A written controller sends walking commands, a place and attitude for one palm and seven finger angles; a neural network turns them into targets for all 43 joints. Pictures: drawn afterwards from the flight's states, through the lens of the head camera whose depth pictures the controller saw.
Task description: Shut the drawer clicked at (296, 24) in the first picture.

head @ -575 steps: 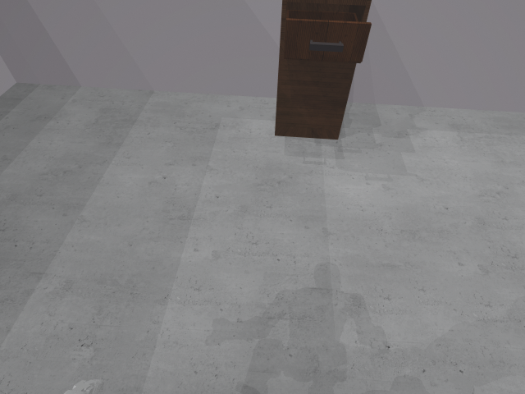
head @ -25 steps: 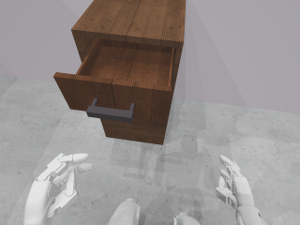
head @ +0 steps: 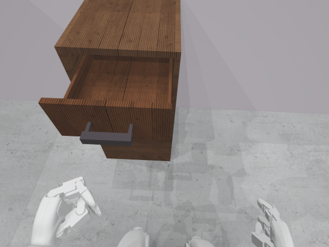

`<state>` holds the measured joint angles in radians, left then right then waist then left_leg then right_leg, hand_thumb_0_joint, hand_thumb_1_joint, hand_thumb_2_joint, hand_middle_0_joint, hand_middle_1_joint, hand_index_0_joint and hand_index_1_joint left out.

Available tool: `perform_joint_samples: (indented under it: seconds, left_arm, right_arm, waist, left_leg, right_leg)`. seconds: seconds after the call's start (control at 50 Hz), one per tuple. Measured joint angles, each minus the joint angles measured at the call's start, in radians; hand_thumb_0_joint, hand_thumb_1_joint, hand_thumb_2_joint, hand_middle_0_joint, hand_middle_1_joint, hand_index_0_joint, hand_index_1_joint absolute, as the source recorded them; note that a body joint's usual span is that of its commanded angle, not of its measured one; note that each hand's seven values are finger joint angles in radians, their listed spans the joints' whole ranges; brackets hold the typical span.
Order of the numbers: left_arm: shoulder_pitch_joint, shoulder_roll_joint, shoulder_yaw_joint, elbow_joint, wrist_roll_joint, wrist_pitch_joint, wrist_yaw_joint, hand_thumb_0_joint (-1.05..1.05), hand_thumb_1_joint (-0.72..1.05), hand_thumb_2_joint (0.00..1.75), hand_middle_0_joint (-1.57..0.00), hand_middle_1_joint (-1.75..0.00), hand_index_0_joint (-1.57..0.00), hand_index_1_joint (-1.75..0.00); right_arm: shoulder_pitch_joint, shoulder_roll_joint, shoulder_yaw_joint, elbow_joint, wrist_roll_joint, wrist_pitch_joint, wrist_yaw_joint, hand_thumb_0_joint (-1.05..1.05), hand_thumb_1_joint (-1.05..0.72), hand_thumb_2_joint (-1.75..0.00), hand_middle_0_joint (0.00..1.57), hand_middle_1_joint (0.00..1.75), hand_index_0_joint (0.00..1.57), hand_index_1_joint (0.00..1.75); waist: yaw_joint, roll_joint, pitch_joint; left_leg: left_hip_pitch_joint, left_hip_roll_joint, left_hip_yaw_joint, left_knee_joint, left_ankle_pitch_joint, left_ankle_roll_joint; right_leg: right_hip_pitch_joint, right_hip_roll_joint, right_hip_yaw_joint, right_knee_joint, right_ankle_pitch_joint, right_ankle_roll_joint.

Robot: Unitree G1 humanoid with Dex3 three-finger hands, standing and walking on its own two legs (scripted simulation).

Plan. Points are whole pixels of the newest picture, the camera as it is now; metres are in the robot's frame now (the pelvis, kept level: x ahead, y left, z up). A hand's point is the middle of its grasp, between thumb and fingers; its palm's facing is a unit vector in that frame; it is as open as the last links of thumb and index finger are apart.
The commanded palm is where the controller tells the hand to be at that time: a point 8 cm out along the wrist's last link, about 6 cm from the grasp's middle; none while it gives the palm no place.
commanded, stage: raise the hand and make a fist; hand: left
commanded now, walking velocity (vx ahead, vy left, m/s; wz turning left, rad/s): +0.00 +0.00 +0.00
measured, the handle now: (108, 132) +0.42 +0.19 -0.01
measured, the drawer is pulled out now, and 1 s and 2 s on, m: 0.21 0.21 0.21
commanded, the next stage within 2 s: bring the fist close to the handle in 0.84 s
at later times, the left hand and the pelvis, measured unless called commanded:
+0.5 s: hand (95, 194) +0.21 +0.15 +0.09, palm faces -0.02 -1.00 -0.02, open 3.3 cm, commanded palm +0.19 +0.20 +0.09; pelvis +0.01 +0.02 +0.01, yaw +0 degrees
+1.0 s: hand (99, 195) +0.21 +0.14 +0.08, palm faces +0.00 -1.00 -0.06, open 3.3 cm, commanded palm +0.20 +0.20 +0.08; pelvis +0.01 +0.00 +0.01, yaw +0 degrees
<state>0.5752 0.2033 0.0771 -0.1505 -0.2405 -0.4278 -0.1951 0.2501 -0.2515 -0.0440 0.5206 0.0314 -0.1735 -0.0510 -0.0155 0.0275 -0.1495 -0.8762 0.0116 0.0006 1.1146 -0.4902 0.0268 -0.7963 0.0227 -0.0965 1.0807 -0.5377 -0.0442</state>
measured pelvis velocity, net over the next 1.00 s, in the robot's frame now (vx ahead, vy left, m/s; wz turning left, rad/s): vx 0.01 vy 0.00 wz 0.00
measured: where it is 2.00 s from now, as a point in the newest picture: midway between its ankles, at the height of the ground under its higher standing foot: outside the picture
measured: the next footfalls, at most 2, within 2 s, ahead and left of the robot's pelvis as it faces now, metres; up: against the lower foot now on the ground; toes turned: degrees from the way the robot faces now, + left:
none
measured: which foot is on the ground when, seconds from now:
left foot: down 0.00-1.00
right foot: down 0.00-1.00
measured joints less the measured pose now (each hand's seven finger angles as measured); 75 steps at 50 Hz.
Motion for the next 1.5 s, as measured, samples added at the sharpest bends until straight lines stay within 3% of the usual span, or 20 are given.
perform_joint_samples:
  seconds: [0.28,0.6,0.76,1.02,1.22,1.5]
  left_arm:
    - [-0.045,-0.017,-0.088,-0.073,0.061,0.103,0.085,0.02,0.9,0.9,-1.34,-1.54,-1.34,-1.54]
    - [-0.035,-0.041,-0.152,-0.128,0.113,0.149,0.163,0.02,0.9,0.9,-1.4,-1.6,-1.4,-1.6]
    - [-0.016,-0.025,-0.125,-0.126,0.107,0.122,0.176,0.02,0.9,0.9,-1.4,-1.6,-1.4,-1.6]
    - [-0.033,-0.015,-0.088,-0.085,0.078,0.11,0.125,0.02,0.9,0.9,-1.4,-1.6,-1.4,-1.6]
    - [-0.159,-0.009,-0.052,0.051,0.066,0.07,0.089,0.02,0.9,0.9,-1.4,-1.6,-1.4,-1.6]
    - [-0.314,-0.007,-0.021,0.204,0.061,0.045,0.091,0.02,0.9,0.9,-1.4,-1.6,-1.4,-1.6]
  right_arm:
    - [-0.016,0.044,0.082,-0.104,-0.009,0.047,0.031,0.02,-0.9,-0.9,0.2,0.3,0.2,0.3]
    - [0.046,0.018,0.076,-0.114,-0.014,0.086,0.047,0.02,-0.9,-0.9,0.2,0.3,0.2,0.3]
    - [0.045,0.013,0.066,-0.112,-0.015,0.088,0.046,0.02,-0.9,-0.9,0.2,0.3,0.2,0.3]
    - [0.02,0.017,0.068,-0.099,-0.01,0.076,0.037,0.02,-0.9,-0.9,0.2,0.3,0.2,0.3]
    - [0.002,0.006,0.065,-0.068,-0.017,0.064,0.036,0.02,-0.9,-0.9,0.2,0.3,0.2,0.3]
    - [0.005,0.005,0.058,-0.028,-0.023,0.082,0.042,0.02,-0.9,-0.9,0.2,0.3,0.2,0.3]
  waist:
    - [0.013,0.012,-0.003]
    - [-0.001,0.019,0.002]
    - [-0.002,0.012,0.004]
    - [0.002,0.016,-0.003]
    - [-0.001,0.008,-0.008]
    - [-0.017,0.002,-0.018]
  left_leg:
    - [0.061,-0.012,0.001,-0.033,0.006,0.017]
    - [0.106,-0.016,0.021,-0.066,0.006,0.024]
    - [0.1,-0.01,0.02,-0.06,0.001,0.015]
    - [0.095,-0.005,0.003,-0.061,0.002,-0.001]
    - [0.014,0.001,-0.007,-0.004,-0.012,-0.011]
    - [-0.07,0.006,0.005,0.046,-0.027,-0.01]
  right_leg:
    - [0.07,-0.009,0.001,-0.049,0.014,0.018]
    - [0.105,-0.014,0.023,-0.071,0.015,0.026]
    - [0.096,-0.008,0.022,-0.059,0.007,0.017]
    - [0.093,-0.001,0.006,-0.059,0.003,0.001]
    - [0.013,0.003,-0.005,0.001,-0.017,-0.01]
    - [-0.079,0.004,0.006,0.059,-0.031,-0.01]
